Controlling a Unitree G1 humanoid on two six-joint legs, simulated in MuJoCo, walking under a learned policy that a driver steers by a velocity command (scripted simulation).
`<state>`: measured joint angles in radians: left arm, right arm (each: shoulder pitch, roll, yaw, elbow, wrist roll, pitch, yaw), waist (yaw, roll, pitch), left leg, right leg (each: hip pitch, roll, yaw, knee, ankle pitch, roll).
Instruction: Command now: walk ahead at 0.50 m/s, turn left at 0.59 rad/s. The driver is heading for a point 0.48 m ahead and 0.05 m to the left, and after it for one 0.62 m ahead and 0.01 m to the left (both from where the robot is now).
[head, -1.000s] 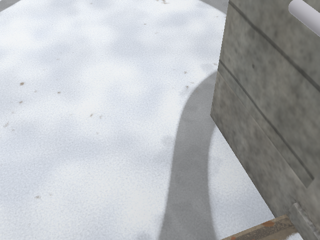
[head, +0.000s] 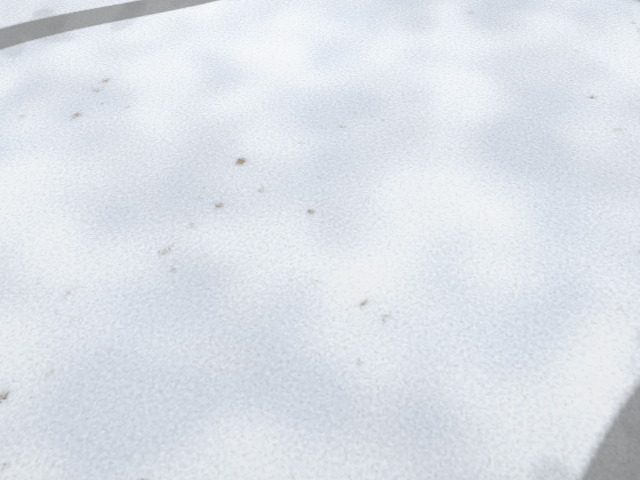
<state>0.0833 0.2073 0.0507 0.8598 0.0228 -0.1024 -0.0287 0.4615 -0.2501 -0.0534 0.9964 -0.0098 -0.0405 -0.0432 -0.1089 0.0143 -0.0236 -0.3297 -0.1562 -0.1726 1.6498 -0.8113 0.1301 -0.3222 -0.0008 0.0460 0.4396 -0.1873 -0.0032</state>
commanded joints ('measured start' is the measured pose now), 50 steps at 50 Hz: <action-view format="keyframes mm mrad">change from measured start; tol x32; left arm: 1 374 182 70 34 4 20 11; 50 159 87 -43 55 6 80 54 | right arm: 1 -4 -91 -7 -70 -27 -1 -4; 15 -501 15 39 -221 -27 17 104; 22 -55 -244 -42 -133 -9 7 50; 50 -160 -53 28 16 -7 57 9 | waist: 1 171 -210 -179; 5 83 -98 145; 21 26 162 -187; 50 62 -97 30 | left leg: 1 -743 131 126 282 296 -7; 10 -299 180 164 -717 880 -49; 19 92 30 316 -1074 640 70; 22 761 531 -585 -1246 735 377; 28 156 312 -30 -1358 1420 167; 42 351 326 139 -1160 1602 9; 44 230 255 170 -888 1265 -25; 46 59 73 120 -567 193 -68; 50 70 140 110 -711 323 -94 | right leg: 1 625 -425 428 -29 -148 -155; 6 -7 -218 77 -212 242 -115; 18 380 -239 -187 110 1082 -39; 20 179 -238 -221 521 844 -37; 21 -130 -111 -240 873 -246 -21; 22 -439 34 -67 1128 -433 -2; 42 2 39 -84 120 10 -72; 45 407 -348 325 16 1180 -305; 50 59 -204 168 -184 429 -247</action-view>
